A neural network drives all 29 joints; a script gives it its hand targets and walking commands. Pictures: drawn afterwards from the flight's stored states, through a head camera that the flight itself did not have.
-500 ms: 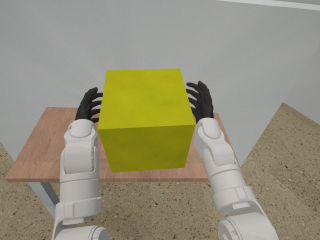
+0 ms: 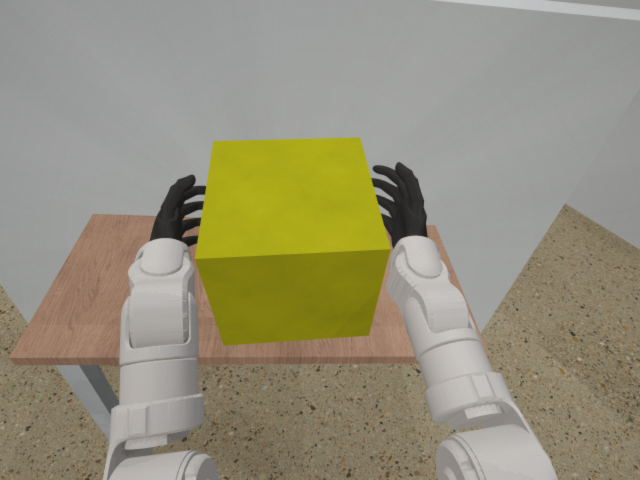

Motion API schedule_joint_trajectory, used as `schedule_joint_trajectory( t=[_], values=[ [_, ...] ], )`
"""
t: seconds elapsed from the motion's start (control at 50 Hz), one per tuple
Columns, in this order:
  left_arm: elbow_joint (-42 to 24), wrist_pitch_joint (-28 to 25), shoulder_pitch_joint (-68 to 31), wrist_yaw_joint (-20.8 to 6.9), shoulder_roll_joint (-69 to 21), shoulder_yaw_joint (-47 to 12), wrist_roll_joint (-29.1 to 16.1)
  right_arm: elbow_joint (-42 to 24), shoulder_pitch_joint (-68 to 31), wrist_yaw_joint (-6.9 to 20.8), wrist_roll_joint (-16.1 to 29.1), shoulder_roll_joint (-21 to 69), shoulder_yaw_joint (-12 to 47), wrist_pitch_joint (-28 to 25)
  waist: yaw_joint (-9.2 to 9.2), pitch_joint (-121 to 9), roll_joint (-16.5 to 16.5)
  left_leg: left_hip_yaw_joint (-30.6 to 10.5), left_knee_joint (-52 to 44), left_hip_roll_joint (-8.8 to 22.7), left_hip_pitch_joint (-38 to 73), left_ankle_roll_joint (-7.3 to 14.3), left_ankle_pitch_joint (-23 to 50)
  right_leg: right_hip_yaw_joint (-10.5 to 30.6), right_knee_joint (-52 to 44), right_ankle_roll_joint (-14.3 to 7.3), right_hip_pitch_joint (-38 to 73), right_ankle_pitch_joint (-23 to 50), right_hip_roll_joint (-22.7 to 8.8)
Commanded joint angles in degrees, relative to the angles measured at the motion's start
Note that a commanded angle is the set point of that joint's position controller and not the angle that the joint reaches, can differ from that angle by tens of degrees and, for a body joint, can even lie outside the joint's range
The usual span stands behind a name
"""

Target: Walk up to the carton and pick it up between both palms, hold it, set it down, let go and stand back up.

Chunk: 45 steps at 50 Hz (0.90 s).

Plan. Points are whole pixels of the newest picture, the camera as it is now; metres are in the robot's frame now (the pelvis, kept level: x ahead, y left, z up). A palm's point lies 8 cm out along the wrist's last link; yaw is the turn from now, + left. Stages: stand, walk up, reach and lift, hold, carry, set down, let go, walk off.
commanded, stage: hold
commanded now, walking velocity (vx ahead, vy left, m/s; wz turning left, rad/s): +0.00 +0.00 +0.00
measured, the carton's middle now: (292, 240) +0.38 +0.01 +0.14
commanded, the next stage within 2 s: none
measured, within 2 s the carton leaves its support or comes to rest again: neither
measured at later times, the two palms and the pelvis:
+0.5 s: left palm (170, 242) +0.35 +0.15 +0.16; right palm (406, 231) +0.35 -0.13 +0.17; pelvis +0.00 +0.00 +0.00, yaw +0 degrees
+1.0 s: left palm (170, 243) +0.35 +0.15 +0.16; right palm (406, 231) +0.35 -0.13 +0.17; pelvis +0.00 +0.00 +0.00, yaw +0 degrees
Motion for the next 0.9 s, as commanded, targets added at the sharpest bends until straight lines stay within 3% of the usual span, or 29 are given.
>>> schedule_joint_trajectory(
  t=[0.0, 0.08, 0.24, 0.88],
  values=[
    [-8.7, -4.9, -39.1, -6.9, -26.0, -23.9, -7.9, -12.6, -39.4, 7.3, 2.3, 23.9, 21.7, -2.8, -0.94, -23.4, 6.9, 2.7, -2.3, -1.9, 2.8, 0.3, 12.6, -1.2, -1.0, 3.4, 5.5, 11.5, 1.4],
    [-8.8, -4.8, -38.7, -7.0, -25.4, -23.5, -7.7, -13.0, -39.7, 7.4, 2.4, 24.0, 21.9, -2.9, -0.32, -23.7, 6.2, 2.9, -2.5, -2.1, 2.3, 0.5, 12.8, -1.0, -0.9, 3.7, 6.4, 12.4, 1.3],
    [-9.6, -4.8, -38.7, -6.9, -25.8, -24.0, -8.0, -12.9, -38.9, 7.3, 2.4, 23.9, 21.6, -2.9, -1.04, -24.4, 6.8, 2.7, -2.2, -2.0, 3.2, 0.2, 13.9, -1.1, -0.9, 3.5, 6.0, 12.8, 1.4],
    [-8.0, -4.7, -38.7, -7.2, -25.2, -23.0, -7.3, -11.8, -39.1, 7.4, 2.0, 23.8, 21.0, -2.7, -0.9, -22.1, 6.5, 2.9, -2.8, -2.0, 2.0, 0.5, 11.6, -1.1, -1.2, 3.5, 5.9, 11.2, 1.3]
  ],
)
